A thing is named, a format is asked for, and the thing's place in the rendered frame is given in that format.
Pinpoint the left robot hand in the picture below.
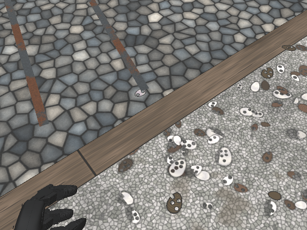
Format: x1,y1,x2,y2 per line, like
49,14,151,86
12,184,86,230

